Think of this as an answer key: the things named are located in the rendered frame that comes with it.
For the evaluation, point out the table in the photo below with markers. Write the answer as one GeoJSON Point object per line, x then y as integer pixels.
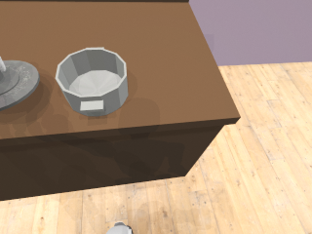
{"type": "Point", "coordinates": [177, 99]}

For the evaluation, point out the lid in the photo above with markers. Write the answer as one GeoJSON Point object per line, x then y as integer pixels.
{"type": "Point", "coordinates": [19, 81]}

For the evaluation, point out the robot left shin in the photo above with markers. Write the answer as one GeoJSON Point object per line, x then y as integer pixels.
{"type": "Point", "coordinates": [120, 223]}

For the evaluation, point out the pot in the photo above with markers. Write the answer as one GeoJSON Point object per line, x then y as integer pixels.
{"type": "Point", "coordinates": [94, 81]}

